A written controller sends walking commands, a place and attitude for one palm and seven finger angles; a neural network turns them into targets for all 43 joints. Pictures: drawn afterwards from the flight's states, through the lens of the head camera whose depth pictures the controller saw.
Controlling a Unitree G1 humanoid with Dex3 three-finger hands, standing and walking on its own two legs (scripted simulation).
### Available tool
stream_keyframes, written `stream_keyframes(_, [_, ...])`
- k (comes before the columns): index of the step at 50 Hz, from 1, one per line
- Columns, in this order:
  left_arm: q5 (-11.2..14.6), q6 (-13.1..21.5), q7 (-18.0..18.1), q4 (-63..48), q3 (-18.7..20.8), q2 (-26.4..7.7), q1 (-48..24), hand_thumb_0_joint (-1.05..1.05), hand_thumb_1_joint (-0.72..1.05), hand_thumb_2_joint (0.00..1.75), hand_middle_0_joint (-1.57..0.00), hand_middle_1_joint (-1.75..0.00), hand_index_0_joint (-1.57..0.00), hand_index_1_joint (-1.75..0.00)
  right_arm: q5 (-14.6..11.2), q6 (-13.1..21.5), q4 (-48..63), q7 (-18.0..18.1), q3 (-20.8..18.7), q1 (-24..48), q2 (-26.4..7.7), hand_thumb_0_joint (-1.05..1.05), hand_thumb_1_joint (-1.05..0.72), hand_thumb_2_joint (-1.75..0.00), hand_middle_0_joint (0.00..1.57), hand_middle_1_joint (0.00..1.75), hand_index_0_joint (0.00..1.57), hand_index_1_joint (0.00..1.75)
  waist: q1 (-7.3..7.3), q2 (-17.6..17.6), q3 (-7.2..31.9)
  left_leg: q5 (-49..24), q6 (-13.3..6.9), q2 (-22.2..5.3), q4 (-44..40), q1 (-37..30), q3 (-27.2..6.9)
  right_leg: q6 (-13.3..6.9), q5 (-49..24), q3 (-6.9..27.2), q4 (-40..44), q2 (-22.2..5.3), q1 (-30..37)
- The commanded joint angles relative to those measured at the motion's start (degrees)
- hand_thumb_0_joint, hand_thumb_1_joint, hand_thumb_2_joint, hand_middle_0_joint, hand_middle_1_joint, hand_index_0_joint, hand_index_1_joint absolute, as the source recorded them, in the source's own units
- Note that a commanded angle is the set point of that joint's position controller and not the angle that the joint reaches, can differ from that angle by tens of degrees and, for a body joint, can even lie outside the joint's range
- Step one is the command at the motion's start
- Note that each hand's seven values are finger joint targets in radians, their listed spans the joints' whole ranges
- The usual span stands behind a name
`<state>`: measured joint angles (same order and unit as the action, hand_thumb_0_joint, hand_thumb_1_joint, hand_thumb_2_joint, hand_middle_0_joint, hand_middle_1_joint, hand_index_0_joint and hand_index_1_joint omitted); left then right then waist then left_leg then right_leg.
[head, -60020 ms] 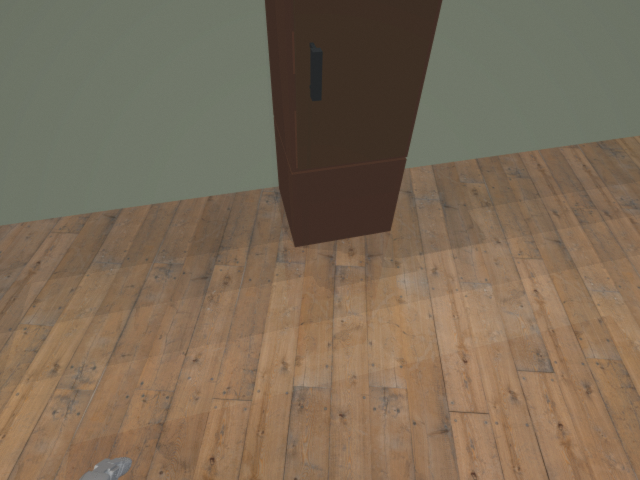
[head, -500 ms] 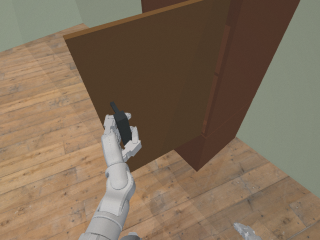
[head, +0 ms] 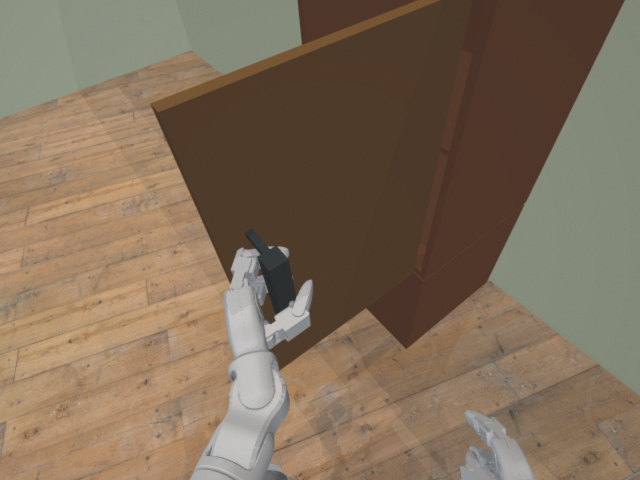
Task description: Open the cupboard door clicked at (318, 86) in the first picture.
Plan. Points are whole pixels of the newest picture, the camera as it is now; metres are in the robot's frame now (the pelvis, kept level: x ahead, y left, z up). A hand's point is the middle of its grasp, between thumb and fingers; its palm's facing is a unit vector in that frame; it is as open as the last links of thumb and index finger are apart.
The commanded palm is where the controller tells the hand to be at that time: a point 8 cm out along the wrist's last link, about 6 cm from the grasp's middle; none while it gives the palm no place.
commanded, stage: open thumb and fingers to let go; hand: left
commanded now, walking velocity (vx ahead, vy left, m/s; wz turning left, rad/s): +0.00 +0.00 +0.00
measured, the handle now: (271, 277) +0.36 +0.08 +0.06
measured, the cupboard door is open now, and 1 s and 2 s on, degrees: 89 93 93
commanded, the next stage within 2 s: slide the hand sideways off the handle in 0.56 s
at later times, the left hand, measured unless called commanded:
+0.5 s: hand (288, 311) +0.31 +0.05 +0.06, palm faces +0.21 -0.98 -0.01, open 14.9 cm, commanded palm +0.27 +0.09 +0.06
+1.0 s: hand (294, 342) +0.27 +0.04 +0.06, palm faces -0.20 -0.98 +0.06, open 16.4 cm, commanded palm +0.25 +0.10 +0.06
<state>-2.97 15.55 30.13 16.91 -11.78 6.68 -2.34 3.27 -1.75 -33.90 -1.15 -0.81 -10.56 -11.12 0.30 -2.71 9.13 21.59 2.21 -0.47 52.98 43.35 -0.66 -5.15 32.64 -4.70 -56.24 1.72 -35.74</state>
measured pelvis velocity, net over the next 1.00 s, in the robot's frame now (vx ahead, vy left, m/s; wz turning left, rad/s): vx -0.02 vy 0.04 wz -0.03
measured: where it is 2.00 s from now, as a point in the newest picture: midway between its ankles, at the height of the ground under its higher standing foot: outside the picture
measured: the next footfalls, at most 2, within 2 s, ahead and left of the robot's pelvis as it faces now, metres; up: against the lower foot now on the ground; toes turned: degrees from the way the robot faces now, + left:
none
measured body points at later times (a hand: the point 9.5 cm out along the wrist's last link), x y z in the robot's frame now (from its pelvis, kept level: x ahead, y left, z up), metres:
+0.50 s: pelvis -0.01 +0.03 +0.00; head +0.03 +0.00 +0.44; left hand +0.29 +0.10 +0.06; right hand +0.15 -0.20 -0.12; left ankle +0.04 +0.15 -0.68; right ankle -0.05 -0.05 -0.68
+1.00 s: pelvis -0.02 +0.04 +0.00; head +0.01 +0.02 +0.45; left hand +0.27 +0.10 +0.06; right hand +0.12 -0.20 -0.11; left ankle +0.04 +0.15 -0.68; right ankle -0.05 -0.05 -0.68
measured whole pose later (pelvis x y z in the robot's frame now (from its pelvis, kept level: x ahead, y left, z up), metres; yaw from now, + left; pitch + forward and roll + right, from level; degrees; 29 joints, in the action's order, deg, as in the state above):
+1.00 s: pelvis -0.02 +0.04 +0.00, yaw -2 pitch +9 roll +0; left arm 4.1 18.3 7.2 16.3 -16.1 1.7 -1.6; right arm -0.1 -1.0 -30.8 -1.1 0.4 -14.4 -12.8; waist 1.5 -3.2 6.7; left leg 21.1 -0.9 -0.2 54.9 43.0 1.2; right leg -2.4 30.7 -3.0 -56.6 1.1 -35.1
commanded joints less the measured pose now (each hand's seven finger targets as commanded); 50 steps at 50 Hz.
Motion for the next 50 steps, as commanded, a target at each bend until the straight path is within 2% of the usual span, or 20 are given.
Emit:
stream_keyframes(1, [-0.5,3.77,-0.26,-13.66,-0.97,4.28,-9.73,0.0,-0.08,0.48,-0.33,-1.24,-0.33,-1.24,-0.09,2.2,8.33,-0.03,-1.43,1.51,-4.5,0.0,-0.9,-0.9,0.2,0.3,0.2,0.3,1.52,11.14,13.62,-11.86,-2.82,1.52,-0.61,-10.17,-0.44,7.28,-43.84,8.1,10.89,-4.9,7.36])
stream_keyframes(4, [-0.65,4.12,-0.28,-14.19,-1.41,4.14,-11.67,0.0,-0.29,0.39,-0.32,-1.22,-0.32,-1.22,-0.13,2.28,8.21,0.15,-1.4,1.89,-4.7,0.0,-0.9,-0.9,0.2,0.3,0.2,0.3,1.99,10.24,11.86,-11.03,-2.93,1.38,-0.55,-10.21,-0.66,6.87,-40.05,7.75,11.13,-4.51,5.42])
stream_keyframes(7, [-1.15,4.76,-0.13,-14.89,-2.35,4.78,-11.53,0.0,-0.5,0.3,-0.3,-1.2,-0.3,-1.2,-0.14,2.56,8.29,0.01,-1.4,1.97,-4.58,0.0,-0.9,-0.9,0.2,0.3,0.2,0.3,1.89,8.49,13.23,-11.29,-3.02,1.24,-0.13,-11.19,-0.72,6.38,-37.92,6.82,10.15,-4.05,3.9])
stream_keyframes(9, [-1.63,4.68,0.11,-14.85,-2.51,4.86,-11.03,0.0,-0.5,0.3,-0.3,-1.2,-0.3,-1.2,-0.05,2.63,8.49,-0.01,-1.51,1.8,-4.64,0.0,-0.9,-0.9,0.2,0.3,0.2,0.3,1.57,7.77,14.01,-12.2,-3.11,1.22,0.05,-11.51,-0.77,5.99,-37.53,6.3,9.54,-3.61,3.64])
stream_keyframes(12, [-1.91,4.39,0.57,-16.23,-3.57,5.79,-10.23,0.0,-0.5,0.3,-0.27,-1.05,-0.27,-1.05,-0.18,2.78,8.96,-0.16,-1.61,1.71,-4.51,0.0,-0.9,-0.9,0.2,0.3,0.2,0.3,1.53,7.16,15.52,-13.18,-3.1,1.05,0.05,-12.62,-0.61,5.66,-37.34,5.33,8.79,-3.15,3.46])
stream_keyframes(22, [-1.85,2.46,2.76,-13.67,-3.5,6.41,-14.13,0.0,-0.5,0.3,-0.19,-0.55,-0.19,-0.55,-0.16,3.17,8.7,-0.01,-1.1,2.8,-4.56,0.0,-0.9,-0.9,0.2,0.3,0.2,0.3,1.74,7.4,12.39,-9.48,-3.02,0.71,-0.82,-11.88,-0.97,4.72,-26.21,4.16,9.81,-1.97,0.13])
stream_keyframes(24, [-2.38,2.45,3.34,-14.45,-3.77,6.82,-15.2,0.0,-0.5,0.3,-0.18,-0.45,-0.18,-0.45,-0.1,3.39,8.69,-0.14,-1.27,2.95,-4.51,0.0,-0.9,-0.9,0.2,0.3,0.2,0.3,1.27,5.37,13.59,-10.25,-3.03,0.57,-0.84,-12.71,-1.07,4.07,-24.5,3.49,9.14,-1.44,-0.36])
stream_keyframes(27, [-2.47,2.05,4.0,-12.73,-4.01,7.62,-16.26,0.0,-0.5,0.3,-0.15,-0.3,-0.15,-0.3,0.03,3.58,8.4,-0.32,-1.09,3.36,-4.41,0.0,-0.9,-0.9,0.2,0.3,0.2,0.3,1.48,6.22,13.24,-9.47,-3.0,0.39,-1.0,-12.82,-1.15,3.91,-22.05,2.97,9.22,-1.11,-1.44])
stream_keyframes(31, [-1.95,1.35,4.77,-11.33,-3.54,8.1,-18.14,0.0,-0.5,0.3,-0.15,-0.3,-0.15,-0.3,0.05,3.67,8.14,-0.43,-0.88,4.34,-4.21,0.0,-0.9,-0.9,0.2,0.3,0.2,0.3,1.13,5.55,13.02,-8.23,-2.96,0.47,-1.25,-12.63,-1.17,3.67,-19.24,2.71,9.43,-0.84,-2.12])
stream_keyframes(32, [-1.89,1.29,4.94,-10.92,-3.19,7.81,-19.23,0.0,-0.5,0.3,-0.15,-0.3,-0.15,-0.3,0.07,3.71,7.84,-0.39,-0.85,4.22,-4.22,0.0,-0.9,-0.9,0.2,0.3,0.2,0.3,1.57,6.92,12.84,-8.11,-3.02,0.44,-1.14,-12.56,-1.25,3.76,-19.11,2.75,9.66,-0.87,-2.22])
stream_keyframes(33, [-1.67,1.25,5.13,-10.85,-2.57,7.46,-19.15,0.0,-0.5,0.3,-0.15,-0.3,-0.15,-0.3,0.06,3.68,7.88,-0.37,-0.83,4.49,-4.19,0.0,-0.9,-0.9,0.2,0.3,0.2,0.3,0.95,6.59,13.03,-7.7,-2.91,0.57,-1.29,-12.25,-1.14,3.77,-18.74,3.07,9.86,-0.95,-1.83])
stream_keyframes(34, [-8.3,4.16,-7.64,-11.39,-15.2,0.09,-18.95,0.0,-0.5,0.3,-0.15,-0.3,-0.15,-0.3,-0.18,2.59,6.61,-0.9,-0.77,0.19,-6.44,0.0,-0.9,-0.9,0.2,0.3,0.2,0.3,6.79,9.08,9.5,-8.69,-4.18,1.14,-0.89,-12.43,-1.14,4.07,-23.96,4.61,8.92,-1.2,-4.18])
stream_keyframes(35, [-5.8,7.22,-14.53,-16.12,-10.14,-4.16,-20.5,0.0,-0.5,0.3,-0.15,-0.3,-0.15,-0.3,-1.01,2.58,8.89,-0.69,-1.87,-0.97,-6.21,0.0,-0.9,-0.9,0.2,0.3,0.2,0.3,4.28,5.63,15.2,-10.28,-4.35,1.37,-0.5,-13.73,-1.08,3.66,-26.7,5.31,8.35,-1.72,-1.47])
stream_keyframes(36, [-5.23,8.98,-18.72,-16.32,-10.1,-5.58,-20.69,0.0,-0.5,0.3,-0.15,-0.3,-0.15,-0.3,-1.23,2.57,9.22,-0.42,-1.74,-0.83,-6.35,0.0,-0.9,-0.9,0.2,0.3,0.2,0.3,3.75,4.24,18.04,-11.43,-4.45,1.59,-0.13,-14.73,-1.03,3.59,-29.33,5.85,7.39,-1.97,0.07])
stream_keyframes(38, [-1.78,10.54,-25.92,-16.52,-11.99,-4.15,-18.23,0.0,-0.5,0.3,-0.15,-0.3,-0.15,-0.3,-2.12,3.08,10.35,-0.29,-1.39,-0.64,-6.15,0.0,-0.9,-0.9,0.2,0.3,0.2,0.3,4.74,2.56,16.98,-11.23,-4.48,1.42,0.07,-16.43,-1.47,3.78,-28.74,5.51,7.64,-1.99,-1.38])
stream_keyframes(39, [1.42,10.1,-28.41,-17.14,-11.78,-2.87,-17.35,0.0,-0.5,0.3,-0.15,-0.3,-0.15,-0.3,-2.84,3.27,11.37,-0.23,-1.2,-0.71,-6.18,0.0,-0.9,-0.9,0.2,0.3,0.2,0.3,4.5,2.66,16.46,-10.23,-4.51,1.4,-0.57,-17.21,-1.53,3.59,-26.25,5.24,8.57,-1.59,-1.19])
stream_keyframes(42, [9.45,7.19,-28.97,-13.79,-8.05,-0.69,-16.4,0.0,-0.5,0.3,-0.15,-0.3,-0.15,-0.3,-4.08,3.92,11.99,0.71,-0.26,1.45,-6.36,0.0,-0.9,-0.9,0.2,0.3,0.2,0.3,4.1,6.28,8.67,-2.73,-3.99,0.96,-3.28,-15.78,-1.67,3.93,-14.37,4.2,12.96,-0.76,-3.14])
stream_keyframes(44, [10.9,5.78,-26.26,-12.52,-4.59,-1.64,-16.13,0.0,-0.5,0.3,-0.15,-0.3,-0.15,-0.3,-4.14,3.95,11.9,0.95,-0.08,1.91,-7.02,0.0,-0.9,-0.9,0.2,0.3,0.2,0.3,3.13,9.94,6.15,-0.56,-3.85,0.93,-4.93,-14.59,-1.94,3.91,-9.64,3.73,14.09,-0.63,-2.78])
stream_keyframes(48, [6.21,7.22,-21.39,-14.18,-2.47,-4.07,-11.59,0.0,-0.5,0.3,-0.15,-0.3,-0.15,-0.3,-3.04,3.71,12.38,-0.15,-0.69,0.83,-6.8,0.0,-0.9,-0.9,0.2,0.3,0.2,0.3,1.6,9.39,8.03,-3.77,-3.97,0.86,-3.94,-14.02,-1.17,3.86,-13.53,3.61,11.31,-0.8,-2.95])
stream_keyframes(50, [3.08,8.7,-20.74,-15.58,-2.02,-5.78,-7.44,0.0,-0.5,0.3,-0.15,-0.3,-0.15,-0.3,-2.52,3.45,13.04,-0.88,-1.03,0.8,-6.59,0.0,-0.9,-0.9,0.2,0.3,0.2,0.3,0.45,6.44,10.43,-5.71,-3.86,0.84,-2.9,-13.78,-0.86,3.44,-15.76,3.76,9.1,-0.91,-2.91])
